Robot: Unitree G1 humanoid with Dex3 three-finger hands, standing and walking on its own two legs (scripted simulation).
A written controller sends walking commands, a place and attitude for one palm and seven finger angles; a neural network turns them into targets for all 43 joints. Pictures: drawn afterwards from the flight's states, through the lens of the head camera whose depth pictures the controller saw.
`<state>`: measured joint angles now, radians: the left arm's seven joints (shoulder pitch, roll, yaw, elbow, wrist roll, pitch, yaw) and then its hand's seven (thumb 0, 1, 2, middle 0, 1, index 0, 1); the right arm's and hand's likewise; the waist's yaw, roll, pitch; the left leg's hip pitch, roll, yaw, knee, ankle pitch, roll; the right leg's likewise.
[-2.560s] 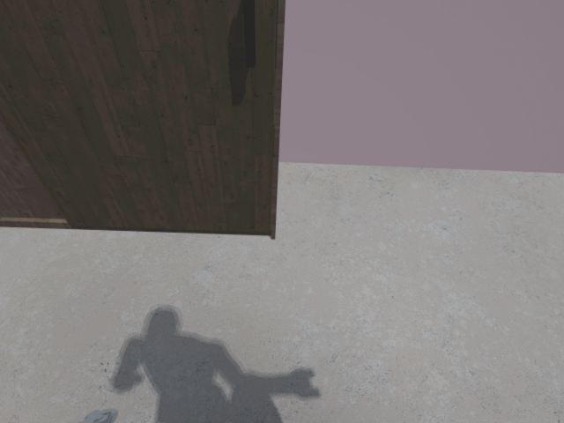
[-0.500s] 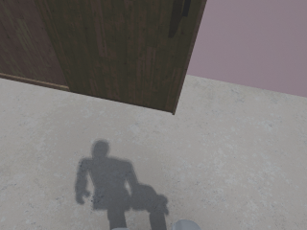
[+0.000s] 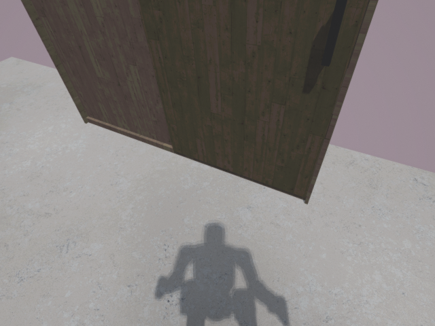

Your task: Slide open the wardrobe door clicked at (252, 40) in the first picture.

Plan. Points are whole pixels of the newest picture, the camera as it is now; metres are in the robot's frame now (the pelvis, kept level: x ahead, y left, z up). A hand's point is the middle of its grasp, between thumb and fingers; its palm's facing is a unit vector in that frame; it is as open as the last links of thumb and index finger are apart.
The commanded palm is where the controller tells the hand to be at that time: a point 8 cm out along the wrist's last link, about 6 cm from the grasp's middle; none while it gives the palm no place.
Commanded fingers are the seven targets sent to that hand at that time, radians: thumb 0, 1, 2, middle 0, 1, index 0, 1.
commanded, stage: walk to a spot facing it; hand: right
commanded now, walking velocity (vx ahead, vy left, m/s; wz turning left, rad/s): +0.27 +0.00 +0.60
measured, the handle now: (335, 30) +0.91 -0.34 +0.16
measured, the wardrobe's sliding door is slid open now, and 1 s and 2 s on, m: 0.00 0.00 0.00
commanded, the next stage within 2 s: turn to face it in 0.54 s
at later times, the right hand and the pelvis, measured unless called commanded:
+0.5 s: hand (254, 251) +0.36 -0.07 -0.20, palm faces -0.36 +0.92 -0.15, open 7.4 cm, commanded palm none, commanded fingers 0.00 -0.90 -0.90 0.20 0.30 0.20 0.30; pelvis +0.18 +0.06 -0.03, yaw +19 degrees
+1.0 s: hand (272, 223) +0.44 -0.13 -0.19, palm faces -0.30 +0.94 -0.18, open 7.4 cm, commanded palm none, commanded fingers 0.00 -0.90 -0.90 0.20 0.30 0.20 0.30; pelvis +0.33 +0.03 -0.01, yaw +22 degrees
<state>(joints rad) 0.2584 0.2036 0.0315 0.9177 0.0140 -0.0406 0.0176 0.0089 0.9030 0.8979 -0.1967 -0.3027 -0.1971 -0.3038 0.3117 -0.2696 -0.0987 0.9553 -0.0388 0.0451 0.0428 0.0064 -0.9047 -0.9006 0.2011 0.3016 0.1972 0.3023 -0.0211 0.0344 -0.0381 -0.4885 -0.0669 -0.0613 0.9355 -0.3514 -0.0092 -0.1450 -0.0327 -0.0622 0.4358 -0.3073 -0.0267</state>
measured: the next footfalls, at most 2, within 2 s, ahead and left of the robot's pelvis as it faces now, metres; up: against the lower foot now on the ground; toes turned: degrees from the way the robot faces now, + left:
left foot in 0.40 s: +0.27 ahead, +0.15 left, +0.00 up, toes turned +24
right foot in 0.84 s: +0.45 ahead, -0.02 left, +0.00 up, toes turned +18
